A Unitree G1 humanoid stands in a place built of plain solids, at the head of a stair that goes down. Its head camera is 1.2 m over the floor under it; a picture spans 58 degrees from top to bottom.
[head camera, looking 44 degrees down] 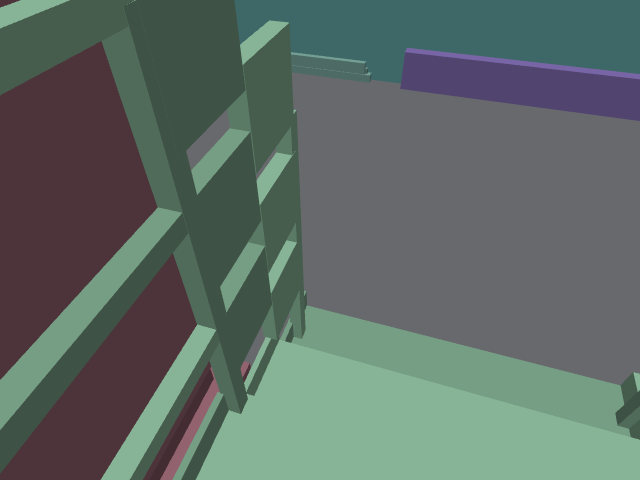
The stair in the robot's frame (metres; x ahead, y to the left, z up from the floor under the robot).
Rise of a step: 0.17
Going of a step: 0.30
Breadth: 1.30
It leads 18 degrees to the right of straight ahead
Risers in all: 3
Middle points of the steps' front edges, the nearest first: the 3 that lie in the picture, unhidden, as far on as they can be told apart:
0.42 -0.36 0.00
0.70 -0.45 -0.17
0.99 -0.54 -0.34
